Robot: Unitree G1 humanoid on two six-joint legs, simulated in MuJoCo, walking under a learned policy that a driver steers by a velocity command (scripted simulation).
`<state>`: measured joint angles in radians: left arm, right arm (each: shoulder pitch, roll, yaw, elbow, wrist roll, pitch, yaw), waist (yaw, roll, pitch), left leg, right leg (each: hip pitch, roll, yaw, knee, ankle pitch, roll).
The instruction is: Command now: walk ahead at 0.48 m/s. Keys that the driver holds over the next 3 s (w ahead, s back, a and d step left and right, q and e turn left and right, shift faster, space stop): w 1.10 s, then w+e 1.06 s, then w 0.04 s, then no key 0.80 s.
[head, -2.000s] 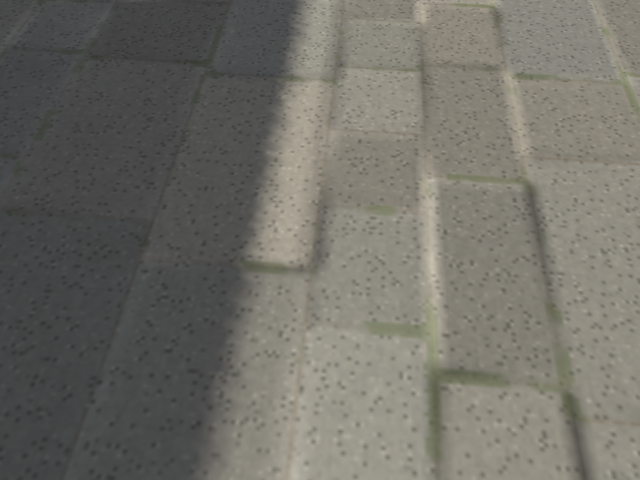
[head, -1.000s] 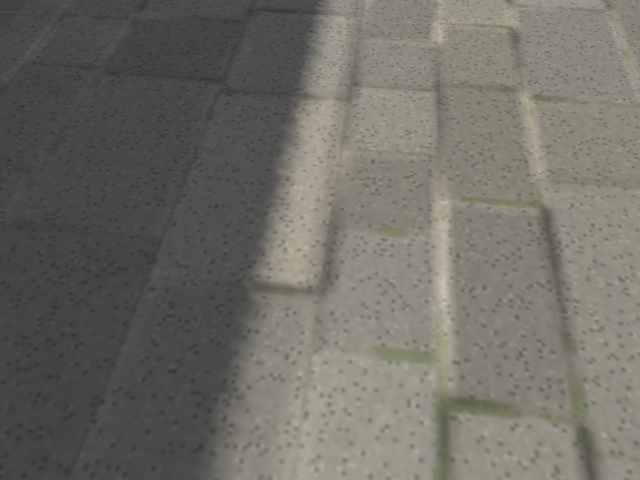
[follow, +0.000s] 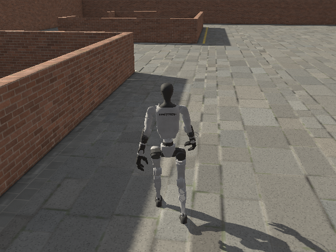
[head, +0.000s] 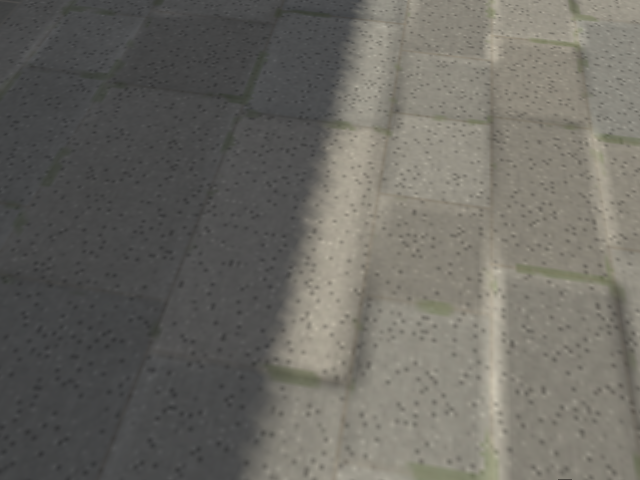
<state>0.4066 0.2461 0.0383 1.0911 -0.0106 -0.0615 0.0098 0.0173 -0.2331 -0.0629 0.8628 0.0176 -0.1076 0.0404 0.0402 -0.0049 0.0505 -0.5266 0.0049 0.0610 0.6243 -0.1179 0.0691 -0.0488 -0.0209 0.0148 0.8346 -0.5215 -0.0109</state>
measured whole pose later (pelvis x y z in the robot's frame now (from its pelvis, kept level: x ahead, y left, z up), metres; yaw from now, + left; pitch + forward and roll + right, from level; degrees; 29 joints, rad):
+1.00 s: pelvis +0.57 -0.02 +0.02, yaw +0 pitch +2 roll -2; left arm 0.37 0.24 0.06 1.03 -0.01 -0.08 0.01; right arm 0.01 -0.23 -0.05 0.87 0.02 -0.08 0.03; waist 0.08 0.04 0.01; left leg -0.61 0.08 0.00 0.54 0.03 0.03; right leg 0.06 0.04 -0.06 0.21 -0.31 -0.02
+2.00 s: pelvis +1.13 -0.09 +0.03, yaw -27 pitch +3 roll +0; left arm 0.33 0.26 0.08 0.81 -0.02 -0.05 0.01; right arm 0.00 -0.27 -0.06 0.77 0.00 -0.11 0.00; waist 0.07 0.04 0.02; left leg -0.64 0.07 -0.09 0.57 0.04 -0.05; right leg -0.12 0.11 0.14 0.36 -0.27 -0.09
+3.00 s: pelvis +1.41 -0.23 +0.02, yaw -38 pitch -1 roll +0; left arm 0.17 0.22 0.05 0.86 0.01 0.00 0.02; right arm 0.21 -0.24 -0.02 0.95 -0.01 -0.02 -0.02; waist 0.00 -0.01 0.02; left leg -0.21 0.04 0.01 0.55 -0.32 -0.03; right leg -0.30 0.00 0.01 0.52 -0.21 0.00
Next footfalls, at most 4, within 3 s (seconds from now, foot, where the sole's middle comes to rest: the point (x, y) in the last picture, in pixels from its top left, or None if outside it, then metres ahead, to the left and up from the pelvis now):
0.52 right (408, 463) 0.48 -0.13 -0.75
1.06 left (297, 320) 0.80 0.11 -0.75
1.64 right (404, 231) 1.08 -0.15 -0.75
2.12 left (375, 138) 1.42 -0.08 -0.75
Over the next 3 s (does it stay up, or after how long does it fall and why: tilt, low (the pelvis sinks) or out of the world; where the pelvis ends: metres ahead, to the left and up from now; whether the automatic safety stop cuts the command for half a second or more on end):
stays up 1.41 -0.23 0.02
